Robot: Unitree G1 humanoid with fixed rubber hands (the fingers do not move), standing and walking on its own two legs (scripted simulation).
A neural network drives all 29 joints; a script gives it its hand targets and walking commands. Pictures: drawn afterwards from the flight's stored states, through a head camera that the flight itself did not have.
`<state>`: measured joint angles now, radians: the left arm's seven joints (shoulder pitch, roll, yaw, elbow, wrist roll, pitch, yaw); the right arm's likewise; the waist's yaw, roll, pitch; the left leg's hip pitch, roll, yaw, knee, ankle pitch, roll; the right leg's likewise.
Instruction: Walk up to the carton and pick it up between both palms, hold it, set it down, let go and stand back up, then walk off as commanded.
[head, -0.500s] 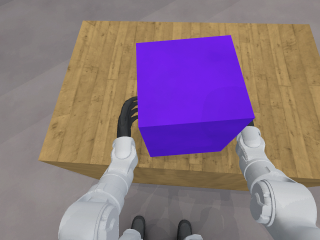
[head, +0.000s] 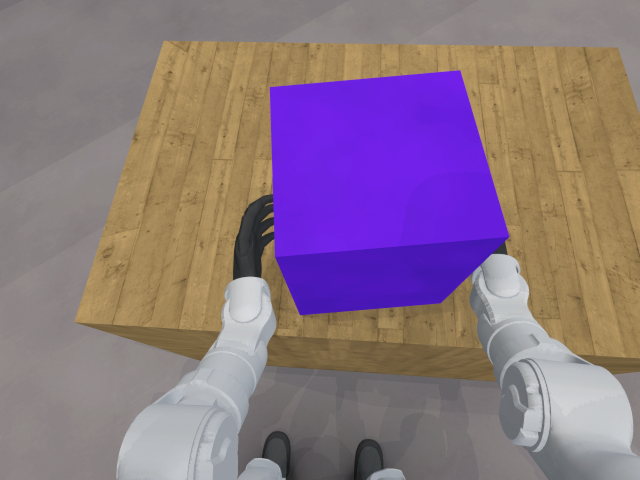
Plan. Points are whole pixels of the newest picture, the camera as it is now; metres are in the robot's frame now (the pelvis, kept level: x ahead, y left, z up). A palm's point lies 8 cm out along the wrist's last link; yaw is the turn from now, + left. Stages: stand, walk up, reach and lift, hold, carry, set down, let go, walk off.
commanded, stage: reach and lift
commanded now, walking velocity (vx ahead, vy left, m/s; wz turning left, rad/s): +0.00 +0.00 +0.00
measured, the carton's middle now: (367, 211) +0.46 -0.02 -0.02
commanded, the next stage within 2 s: none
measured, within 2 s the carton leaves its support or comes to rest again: leaves its support in 1.28 s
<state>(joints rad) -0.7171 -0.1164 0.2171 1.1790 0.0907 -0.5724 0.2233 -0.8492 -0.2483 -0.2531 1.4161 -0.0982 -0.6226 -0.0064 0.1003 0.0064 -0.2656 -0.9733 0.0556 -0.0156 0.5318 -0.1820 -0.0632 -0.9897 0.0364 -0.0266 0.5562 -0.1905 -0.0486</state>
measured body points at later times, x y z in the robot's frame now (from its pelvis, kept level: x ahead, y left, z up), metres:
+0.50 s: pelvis +0.00 +0.00 +0.00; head +0.17 -0.02 +0.41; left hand +0.40 +0.13 -0.05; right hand +0.45 -0.17 -0.05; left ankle +0.00 +0.16 -0.71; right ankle +0.00 -0.09 -0.71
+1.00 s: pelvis +0.00 +0.00 +0.00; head +0.16 -0.02 +0.42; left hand +0.38 +0.13 -0.05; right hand +0.44 -0.17 -0.05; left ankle +0.00 +0.16 -0.71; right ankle +0.00 -0.09 -0.71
